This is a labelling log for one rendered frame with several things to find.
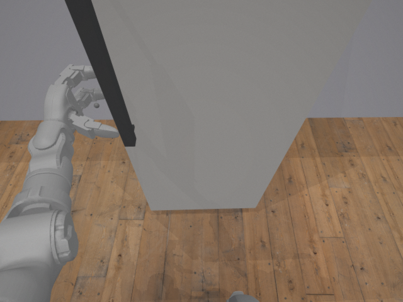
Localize left robot upper arm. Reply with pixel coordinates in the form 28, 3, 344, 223
0, 210, 79, 302

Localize left robot forearm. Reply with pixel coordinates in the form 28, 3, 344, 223
0, 120, 75, 224

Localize handle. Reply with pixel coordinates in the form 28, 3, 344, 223
65, 0, 136, 147

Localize left robot hand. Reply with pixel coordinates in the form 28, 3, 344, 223
43, 64, 119, 139

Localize fridge door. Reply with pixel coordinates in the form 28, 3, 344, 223
91, 0, 372, 211

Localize right robot shin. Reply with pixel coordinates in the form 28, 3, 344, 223
230, 291, 244, 298

